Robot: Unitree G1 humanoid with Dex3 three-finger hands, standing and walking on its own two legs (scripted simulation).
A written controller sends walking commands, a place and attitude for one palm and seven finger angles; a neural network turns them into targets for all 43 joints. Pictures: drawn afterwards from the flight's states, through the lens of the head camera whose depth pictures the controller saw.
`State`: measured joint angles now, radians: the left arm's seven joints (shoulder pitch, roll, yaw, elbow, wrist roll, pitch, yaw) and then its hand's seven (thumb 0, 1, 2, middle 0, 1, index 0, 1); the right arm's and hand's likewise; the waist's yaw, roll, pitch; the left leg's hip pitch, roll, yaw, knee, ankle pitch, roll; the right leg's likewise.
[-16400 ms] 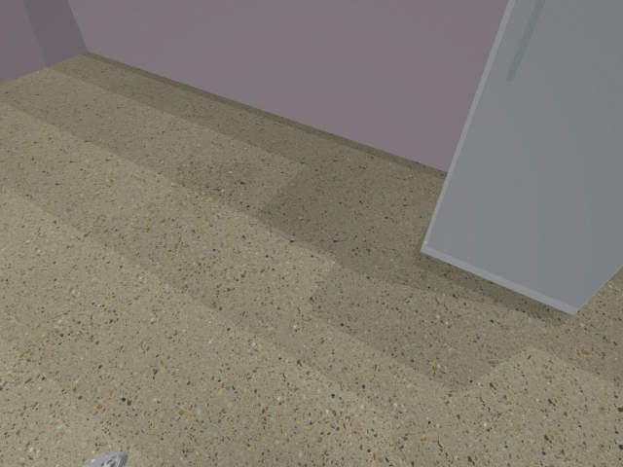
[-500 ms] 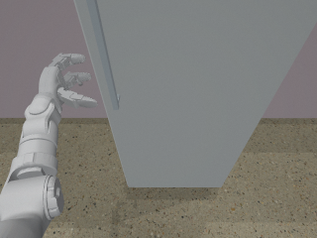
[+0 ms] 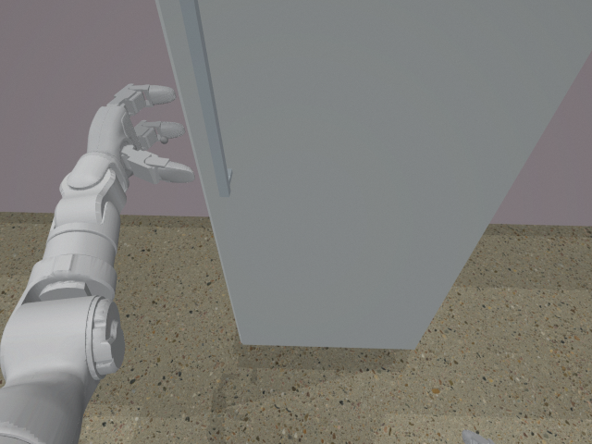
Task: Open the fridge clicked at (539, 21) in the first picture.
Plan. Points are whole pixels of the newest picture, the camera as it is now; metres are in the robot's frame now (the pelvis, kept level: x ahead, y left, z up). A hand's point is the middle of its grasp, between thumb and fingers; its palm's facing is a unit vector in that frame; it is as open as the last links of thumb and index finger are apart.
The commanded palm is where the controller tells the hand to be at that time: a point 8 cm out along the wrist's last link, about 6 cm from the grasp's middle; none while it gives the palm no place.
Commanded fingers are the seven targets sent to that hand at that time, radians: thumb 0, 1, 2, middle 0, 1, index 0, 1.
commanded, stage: move the hooked fingers beside the handle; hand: left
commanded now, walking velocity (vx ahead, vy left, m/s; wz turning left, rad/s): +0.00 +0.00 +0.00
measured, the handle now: (204, 61) +0.53 +0.13 +0.28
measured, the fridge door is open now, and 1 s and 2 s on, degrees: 0 0 0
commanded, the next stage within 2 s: feel for the door with the fingertips in 0.26 s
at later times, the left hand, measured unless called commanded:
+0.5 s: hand (162, 150) +0.44 +0.18 +0.19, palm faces -0.03 -1.00 +0.00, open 14.0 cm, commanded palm +0.43 +0.23 +0.19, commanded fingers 0.00 -0.50 0.30 -0.30 -1.20 -0.30 -1.20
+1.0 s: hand (186, 141) +0.47 +0.16 +0.19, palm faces +0.01 -1.00 -0.01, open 14.0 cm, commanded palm +0.45 +0.21 +0.19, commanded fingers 0.00 -0.50 0.30 -0.30 -1.20 -0.30 -1.20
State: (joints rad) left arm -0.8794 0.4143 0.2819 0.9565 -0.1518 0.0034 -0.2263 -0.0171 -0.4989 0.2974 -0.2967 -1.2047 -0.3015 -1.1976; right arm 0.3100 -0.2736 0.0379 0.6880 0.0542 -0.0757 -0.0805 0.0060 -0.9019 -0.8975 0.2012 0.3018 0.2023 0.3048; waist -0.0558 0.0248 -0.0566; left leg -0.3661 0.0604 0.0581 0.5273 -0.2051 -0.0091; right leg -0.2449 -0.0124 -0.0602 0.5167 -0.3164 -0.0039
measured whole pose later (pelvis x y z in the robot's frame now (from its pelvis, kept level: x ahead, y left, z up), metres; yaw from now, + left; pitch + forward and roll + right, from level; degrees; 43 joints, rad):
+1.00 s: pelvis +0.01 +0.00 +0.00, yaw +0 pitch +3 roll +0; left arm -0.87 0.36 0.26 0.91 -0.13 0.02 -0.15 -0.02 -0.50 0.30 -0.30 -1.20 -0.30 -1.20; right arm 0.34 -0.26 0.02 0.70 0.05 -0.07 -0.07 0.01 -0.90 -0.90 0.20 0.30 0.20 0.30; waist -0.06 0.03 -0.05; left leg -0.37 0.06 0.06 0.53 -0.22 -0.01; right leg -0.25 -0.01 -0.05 0.52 -0.32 0.00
